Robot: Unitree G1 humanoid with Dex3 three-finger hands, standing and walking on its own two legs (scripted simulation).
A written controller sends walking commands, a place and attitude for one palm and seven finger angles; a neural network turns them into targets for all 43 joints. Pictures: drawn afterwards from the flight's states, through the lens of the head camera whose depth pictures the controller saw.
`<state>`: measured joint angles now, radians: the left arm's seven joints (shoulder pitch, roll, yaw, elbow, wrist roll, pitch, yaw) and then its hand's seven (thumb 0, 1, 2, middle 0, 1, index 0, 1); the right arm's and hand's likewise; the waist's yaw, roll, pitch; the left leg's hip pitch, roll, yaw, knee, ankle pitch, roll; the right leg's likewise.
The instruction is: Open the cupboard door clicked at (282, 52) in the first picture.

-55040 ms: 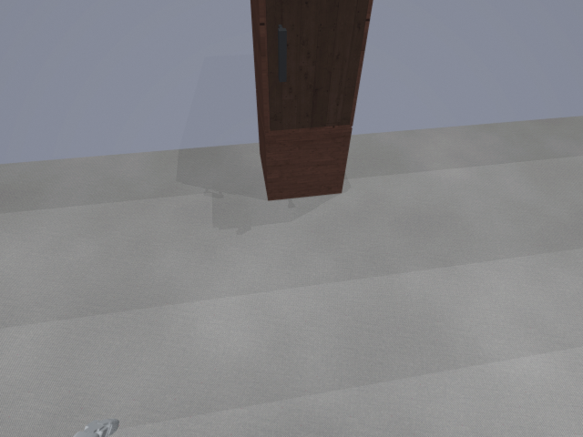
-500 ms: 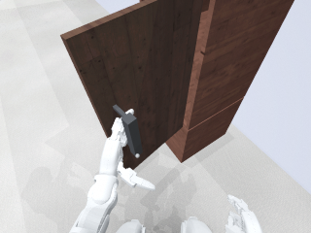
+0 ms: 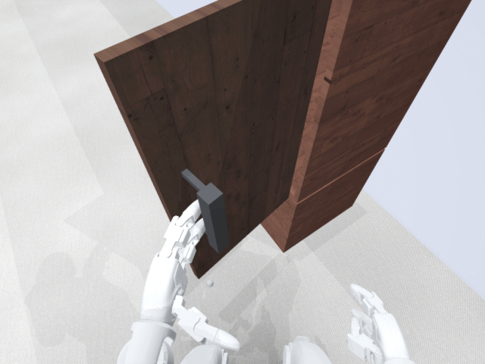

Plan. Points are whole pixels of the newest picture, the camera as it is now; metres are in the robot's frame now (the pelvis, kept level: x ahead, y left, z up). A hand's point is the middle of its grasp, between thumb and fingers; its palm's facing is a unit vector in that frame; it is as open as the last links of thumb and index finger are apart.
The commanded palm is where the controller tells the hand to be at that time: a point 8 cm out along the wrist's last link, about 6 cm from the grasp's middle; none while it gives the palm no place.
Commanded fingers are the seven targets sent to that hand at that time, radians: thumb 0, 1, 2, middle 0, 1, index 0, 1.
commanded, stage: slide the hand sideways off the handle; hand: left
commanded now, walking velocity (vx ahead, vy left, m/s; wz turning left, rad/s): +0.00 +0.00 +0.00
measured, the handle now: (205, 213) +0.34 +0.09 +0.06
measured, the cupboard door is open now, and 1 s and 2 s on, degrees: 100 100 100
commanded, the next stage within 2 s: draw the hand back to the body in 0.52 s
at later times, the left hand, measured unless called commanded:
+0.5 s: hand (178, 319) +0.18 +0.10 +0.06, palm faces -0.06 -1.00 -0.03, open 16.3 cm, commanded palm +0.15 +0.16 +0.06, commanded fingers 0.00 -0.50 0.30 -0.15 -0.30 -0.15 -0.30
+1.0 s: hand (128, 309) +0.18 +0.15 +0.11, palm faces -0.04 -1.00 -0.07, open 16.3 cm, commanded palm +0.15 +0.21 +0.12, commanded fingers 0.00 -0.50 0.30 -0.15 -0.30 -0.15 -0.30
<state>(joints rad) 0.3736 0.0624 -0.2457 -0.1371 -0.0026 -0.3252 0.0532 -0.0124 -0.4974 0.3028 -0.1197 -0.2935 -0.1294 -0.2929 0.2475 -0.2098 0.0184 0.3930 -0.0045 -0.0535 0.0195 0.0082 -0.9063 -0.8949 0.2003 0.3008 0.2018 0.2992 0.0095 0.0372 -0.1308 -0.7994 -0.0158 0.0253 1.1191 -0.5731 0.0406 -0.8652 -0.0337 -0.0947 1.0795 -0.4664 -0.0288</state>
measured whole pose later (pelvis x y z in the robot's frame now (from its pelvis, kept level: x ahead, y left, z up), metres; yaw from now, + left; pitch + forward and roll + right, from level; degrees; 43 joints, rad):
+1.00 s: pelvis +0.00 -0.01 +0.02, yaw +0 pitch +10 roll -2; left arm 0.60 0.23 0.08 -0.34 -0.25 -0.23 -0.20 -0.01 -0.50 0.30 -0.15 -0.30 -0.15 -0.30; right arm 0.31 -0.24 0.03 0.41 0.05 -0.10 -0.07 0.01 -0.90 -0.89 0.20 0.30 0.20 0.30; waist 0.01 0.06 -0.15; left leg -0.67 0.01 -0.01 1.03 -0.54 0.02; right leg -0.72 0.00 -0.13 0.97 -0.43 -0.05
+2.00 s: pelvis +0.02 +0.00 +0.08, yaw -1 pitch -4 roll -1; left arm 0.45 0.34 0.35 -0.39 -0.06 -0.08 0.12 0.01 0.83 0.87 -0.21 -0.30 -0.20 -0.30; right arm 0.20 -0.24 0.02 0.63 0.01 -0.12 -0.06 0.01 -0.90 -0.89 0.20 0.30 0.20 0.30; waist 0.07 0.06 0.02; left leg -0.06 -0.02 0.04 0.42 -0.29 0.04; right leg -0.13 0.00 -0.07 0.39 -0.19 -0.01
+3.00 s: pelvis -0.06 +0.01 +0.07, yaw +0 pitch +1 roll +0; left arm 0.55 0.36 0.43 -0.52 0.01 -0.17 0.19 0.01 0.89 0.90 -0.21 -0.30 -0.21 -0.30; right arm 0.25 -0.19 0.00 0.58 -0.05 -0.08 -0.09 0.01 -0.90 -0.89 0.20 0.30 0.20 0.30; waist 0.01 -0.02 -0.03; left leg -0.37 -0.04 0.03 0.57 -0.23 0.06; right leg -0.25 0.04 0.01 0.60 -0.36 -0.01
